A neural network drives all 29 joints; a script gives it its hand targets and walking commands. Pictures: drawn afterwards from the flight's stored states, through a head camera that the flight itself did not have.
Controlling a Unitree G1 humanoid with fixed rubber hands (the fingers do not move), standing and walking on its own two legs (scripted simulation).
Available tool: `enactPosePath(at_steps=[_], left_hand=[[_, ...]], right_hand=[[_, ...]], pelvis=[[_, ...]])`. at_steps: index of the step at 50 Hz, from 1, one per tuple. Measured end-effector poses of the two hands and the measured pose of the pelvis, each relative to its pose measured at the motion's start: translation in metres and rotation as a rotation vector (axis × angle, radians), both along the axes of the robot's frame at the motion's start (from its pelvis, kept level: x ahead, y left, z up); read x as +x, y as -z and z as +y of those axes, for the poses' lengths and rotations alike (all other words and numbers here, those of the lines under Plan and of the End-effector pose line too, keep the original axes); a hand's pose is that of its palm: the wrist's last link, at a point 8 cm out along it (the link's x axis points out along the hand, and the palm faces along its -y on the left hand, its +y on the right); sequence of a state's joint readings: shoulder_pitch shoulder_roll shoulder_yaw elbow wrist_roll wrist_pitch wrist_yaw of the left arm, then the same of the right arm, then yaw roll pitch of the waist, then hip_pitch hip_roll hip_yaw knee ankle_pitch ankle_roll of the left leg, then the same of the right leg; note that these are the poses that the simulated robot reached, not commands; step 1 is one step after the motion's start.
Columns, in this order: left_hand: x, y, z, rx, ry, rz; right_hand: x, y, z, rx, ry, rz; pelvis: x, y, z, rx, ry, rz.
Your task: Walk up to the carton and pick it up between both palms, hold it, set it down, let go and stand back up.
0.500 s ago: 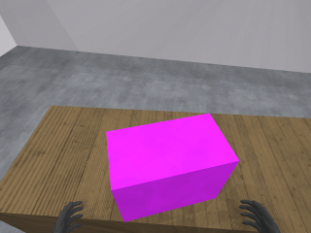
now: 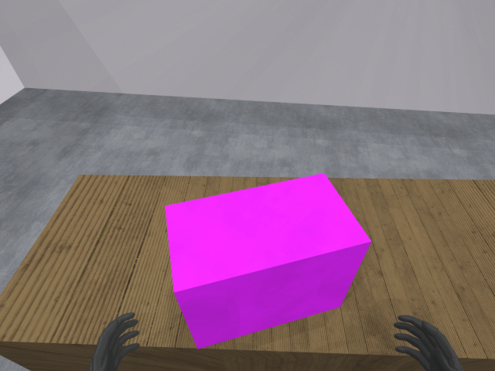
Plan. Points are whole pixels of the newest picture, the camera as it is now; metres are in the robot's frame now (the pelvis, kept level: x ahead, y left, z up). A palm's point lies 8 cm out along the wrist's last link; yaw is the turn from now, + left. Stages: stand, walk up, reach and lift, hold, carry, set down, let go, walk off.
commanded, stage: reach and lift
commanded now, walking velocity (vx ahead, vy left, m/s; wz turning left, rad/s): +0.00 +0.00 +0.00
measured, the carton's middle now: (260, 261) +0.36 +0.01 -0.04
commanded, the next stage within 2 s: none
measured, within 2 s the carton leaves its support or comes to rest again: neither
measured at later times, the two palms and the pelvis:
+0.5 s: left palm (104, 329) +0.20 +0.26 +0.00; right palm (436, 317) +0.24 -0.26 +0.00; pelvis +0.01 +0.00 +0.01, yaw -1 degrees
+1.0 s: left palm (100, 279) +0.26 +0.26 +0.05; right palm (428, 255) +0.31 -0.25 +0.06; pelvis +0.01 +0.01 +0.01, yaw -1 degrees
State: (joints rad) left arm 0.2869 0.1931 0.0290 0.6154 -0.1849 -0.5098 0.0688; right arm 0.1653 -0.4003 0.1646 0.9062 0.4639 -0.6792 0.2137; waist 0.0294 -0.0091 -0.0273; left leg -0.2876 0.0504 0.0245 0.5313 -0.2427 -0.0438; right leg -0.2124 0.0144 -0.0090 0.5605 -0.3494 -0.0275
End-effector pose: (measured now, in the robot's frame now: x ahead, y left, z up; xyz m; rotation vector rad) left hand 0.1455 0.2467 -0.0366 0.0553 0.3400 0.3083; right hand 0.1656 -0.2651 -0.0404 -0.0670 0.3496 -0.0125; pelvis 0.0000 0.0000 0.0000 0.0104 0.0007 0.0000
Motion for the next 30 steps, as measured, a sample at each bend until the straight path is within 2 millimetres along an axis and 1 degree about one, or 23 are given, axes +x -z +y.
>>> enactPosePath(at_steps=[4, 8, 16, 30], left_hand=[[0.003, 0.0, -0.001, -0.01, -0.006, -0.008], [0.015, -0.003, 0.002, -0.017, -0.012, -0.01], [0.044, -0.022, 0.006, -0.017, -0.005, -0.046], [0.07, -0.044, 0.01, -0.023, 0.002, -0.052]], right_hand=[[0.005, -0.003, 0.0, 0.004, -0.01, -0.013], [0.019, -0.009, 0.002, 0.008, -0.025, -0.022], [0.051, -0.028, 0.005, 0.012, -0.044, -0.05], [0.087, -0.054, 0.008, 0.021, -0.062, -0.069]], pelvis=[[-0.002, 0.001, 0.0, 0.002, 0.004, 0.004], [-0.003, 0.0, 0.0, 0.005, 0.009, 0.008], [0.002, -0.004, 0.001, 0.002, 0.011, 0.01], [0.01, -0.01, 0.002, -0.002, 0.013, 0.025]])
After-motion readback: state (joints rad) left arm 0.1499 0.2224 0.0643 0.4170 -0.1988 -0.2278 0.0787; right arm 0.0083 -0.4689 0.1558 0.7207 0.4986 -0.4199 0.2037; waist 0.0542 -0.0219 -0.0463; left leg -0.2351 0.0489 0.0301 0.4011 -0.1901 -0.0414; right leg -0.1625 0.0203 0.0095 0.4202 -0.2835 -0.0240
